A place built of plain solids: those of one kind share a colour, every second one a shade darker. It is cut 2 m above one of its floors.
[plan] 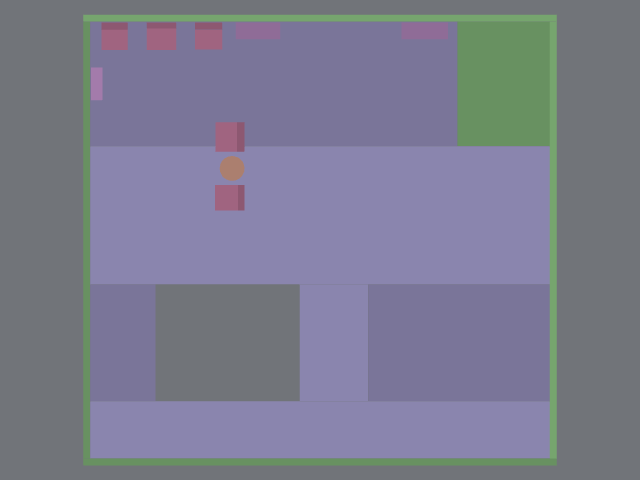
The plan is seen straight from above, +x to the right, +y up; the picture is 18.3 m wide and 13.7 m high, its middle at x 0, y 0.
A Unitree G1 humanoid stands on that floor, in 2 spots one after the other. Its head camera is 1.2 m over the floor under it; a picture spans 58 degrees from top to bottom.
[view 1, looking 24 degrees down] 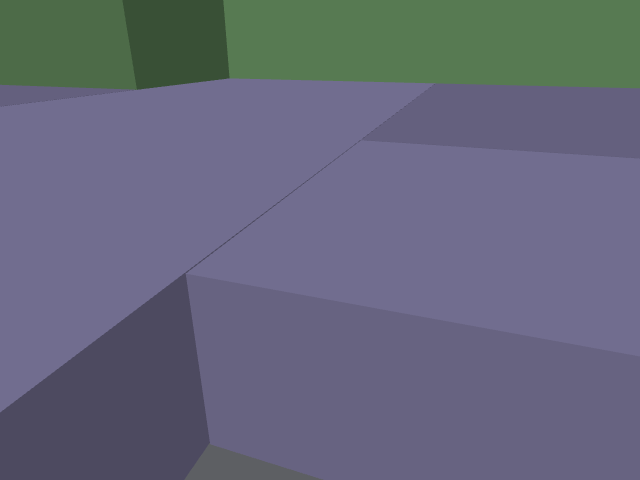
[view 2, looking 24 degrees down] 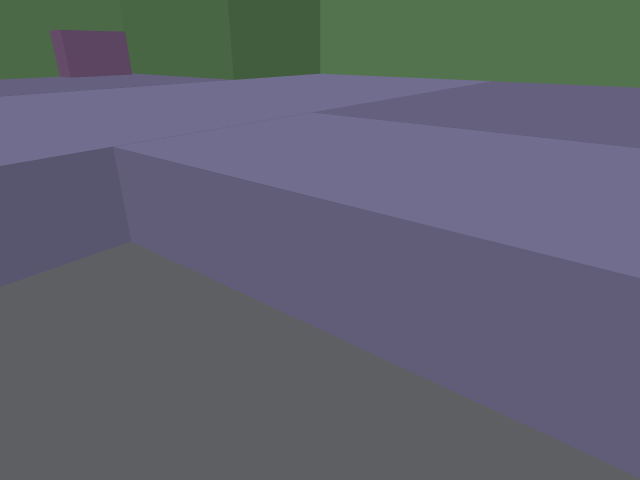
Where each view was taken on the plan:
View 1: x -1.44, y -1.95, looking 19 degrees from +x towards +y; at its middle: floor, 1.38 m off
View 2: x -1.90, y -3.92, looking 38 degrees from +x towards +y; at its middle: floor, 1.83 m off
